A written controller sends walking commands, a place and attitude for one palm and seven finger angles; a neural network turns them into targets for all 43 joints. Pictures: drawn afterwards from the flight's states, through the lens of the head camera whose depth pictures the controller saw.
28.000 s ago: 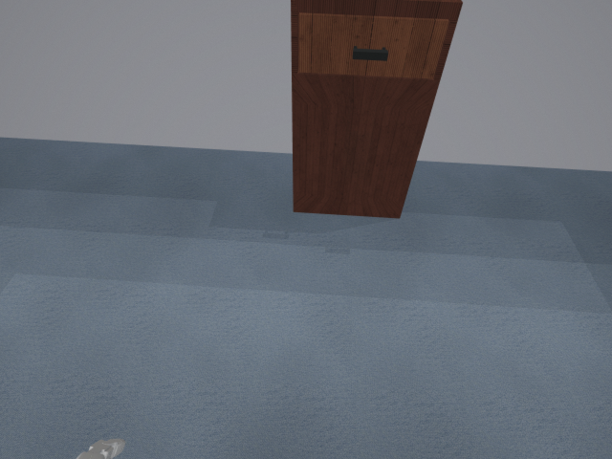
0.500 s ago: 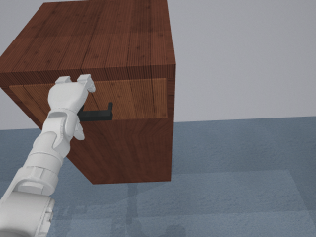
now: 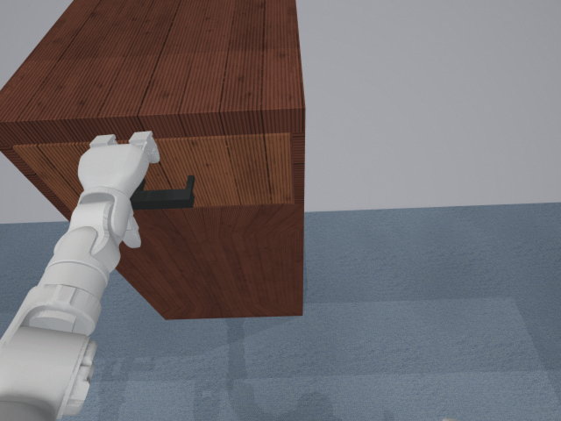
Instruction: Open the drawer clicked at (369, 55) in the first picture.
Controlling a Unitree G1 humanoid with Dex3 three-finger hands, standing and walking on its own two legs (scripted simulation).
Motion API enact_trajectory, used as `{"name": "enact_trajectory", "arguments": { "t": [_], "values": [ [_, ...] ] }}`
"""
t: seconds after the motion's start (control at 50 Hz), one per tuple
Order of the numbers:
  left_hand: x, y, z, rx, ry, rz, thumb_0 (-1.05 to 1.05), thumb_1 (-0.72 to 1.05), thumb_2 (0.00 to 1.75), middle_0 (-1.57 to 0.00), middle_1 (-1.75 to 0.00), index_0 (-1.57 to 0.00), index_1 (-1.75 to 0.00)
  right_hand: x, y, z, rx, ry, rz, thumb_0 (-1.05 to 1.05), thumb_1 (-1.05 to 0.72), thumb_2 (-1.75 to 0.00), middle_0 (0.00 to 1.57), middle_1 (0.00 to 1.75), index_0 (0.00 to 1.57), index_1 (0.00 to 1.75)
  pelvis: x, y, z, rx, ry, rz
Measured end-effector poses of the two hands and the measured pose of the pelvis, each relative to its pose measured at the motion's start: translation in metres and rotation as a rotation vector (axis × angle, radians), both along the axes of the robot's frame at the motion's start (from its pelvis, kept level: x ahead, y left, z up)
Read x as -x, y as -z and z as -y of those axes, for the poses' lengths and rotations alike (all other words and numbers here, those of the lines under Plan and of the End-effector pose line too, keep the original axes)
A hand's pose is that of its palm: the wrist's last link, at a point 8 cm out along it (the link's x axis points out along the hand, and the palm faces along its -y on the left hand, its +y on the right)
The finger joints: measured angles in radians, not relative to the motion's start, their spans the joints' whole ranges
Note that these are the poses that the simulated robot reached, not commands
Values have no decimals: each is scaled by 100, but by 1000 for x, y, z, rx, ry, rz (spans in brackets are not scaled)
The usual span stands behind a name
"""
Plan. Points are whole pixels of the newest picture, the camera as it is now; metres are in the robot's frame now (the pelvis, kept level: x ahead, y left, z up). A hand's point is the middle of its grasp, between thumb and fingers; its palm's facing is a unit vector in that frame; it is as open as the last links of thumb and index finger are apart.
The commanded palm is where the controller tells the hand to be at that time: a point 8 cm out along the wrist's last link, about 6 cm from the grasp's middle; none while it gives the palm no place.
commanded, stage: re-aim the fingers above the handle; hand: left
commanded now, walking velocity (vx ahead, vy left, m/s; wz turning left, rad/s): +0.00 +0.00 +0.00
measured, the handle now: (163, 190) +0.49 +0.23 +0.01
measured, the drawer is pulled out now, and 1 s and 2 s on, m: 0.00 0.00 0.00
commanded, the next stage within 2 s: lower the fingers behind the handle in 1.76 s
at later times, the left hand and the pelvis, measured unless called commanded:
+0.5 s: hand (134, 193) +0.44 +0.24 +0.07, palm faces -0.05 +0.01 -1.00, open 13.7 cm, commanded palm +0.42 +0.24 +0.13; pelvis -0.01 +0.00 +0.00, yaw -1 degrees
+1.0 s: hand (158, 188) +0.45 +0.21 +0.07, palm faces +0.00 -0.02 -1.00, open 13.6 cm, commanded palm +0.43 +0.25 +0.13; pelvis -0.01 +0.01 +0.00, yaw -1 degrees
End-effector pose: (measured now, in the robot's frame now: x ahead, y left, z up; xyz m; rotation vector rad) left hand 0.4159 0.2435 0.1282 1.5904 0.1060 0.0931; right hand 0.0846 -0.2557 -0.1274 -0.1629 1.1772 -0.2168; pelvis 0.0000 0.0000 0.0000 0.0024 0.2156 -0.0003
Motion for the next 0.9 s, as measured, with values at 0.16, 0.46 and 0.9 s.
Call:
{"name": "enact_trajectory", "arguments": {
  "t": [0.16,0.46,0.9],
  "values": [
    [6,9,22,66,108,-109,-1,-48,30,-32,-120,-32,-120,22,-4,8,29,25,-45,1,-90,-90,20,30,20,30,-2,-3,-1,3,-10,23],
    [-2,1,8,7,34,8,0,-48,30,-35,-122,-33,-122,23,0,1,7,39,-19,1,-90,-90,20,30,20,30,6,-1,-5,0,15,-4],
    [-8,10,33,39,152,31,0,-48,30,-39,-123,-34,-122,27,-1,-2,26,41,-27,1,-90,-90,20,30,20,30,6,1,-9,3,16,-14]
  ]
}}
